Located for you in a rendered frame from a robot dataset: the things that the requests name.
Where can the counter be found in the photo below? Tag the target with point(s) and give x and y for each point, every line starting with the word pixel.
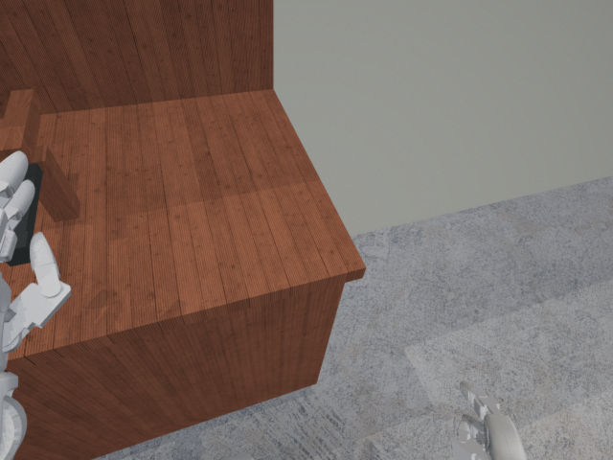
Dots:
pixel 205 257

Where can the robot right hand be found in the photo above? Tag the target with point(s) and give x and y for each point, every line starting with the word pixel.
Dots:
pixel 496 439

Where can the robot left forearm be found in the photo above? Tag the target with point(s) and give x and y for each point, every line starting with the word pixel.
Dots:
pixel 13 419

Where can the tap lever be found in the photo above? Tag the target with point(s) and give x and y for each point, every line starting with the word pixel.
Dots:
pixel 24 231

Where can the robot left hand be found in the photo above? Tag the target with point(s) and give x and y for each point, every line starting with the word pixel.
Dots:
pixel 37 303

